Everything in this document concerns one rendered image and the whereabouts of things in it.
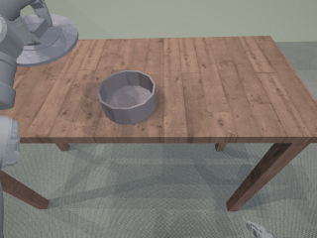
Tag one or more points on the table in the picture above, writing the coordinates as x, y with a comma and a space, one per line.
210, 90

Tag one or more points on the knob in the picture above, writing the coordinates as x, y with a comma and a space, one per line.
37, 25

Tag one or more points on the right robot hand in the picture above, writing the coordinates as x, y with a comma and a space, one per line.
257, 230

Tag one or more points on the left robot upper arm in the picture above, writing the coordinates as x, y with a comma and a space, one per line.
9, 153

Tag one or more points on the left robot hand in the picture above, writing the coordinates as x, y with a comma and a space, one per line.
41, 10

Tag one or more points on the pot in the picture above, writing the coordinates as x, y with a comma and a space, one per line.
128, 96

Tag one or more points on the robot left forearm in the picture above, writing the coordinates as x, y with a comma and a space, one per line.
11, 46

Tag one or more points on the lid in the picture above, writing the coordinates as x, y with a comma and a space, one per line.
56, 42

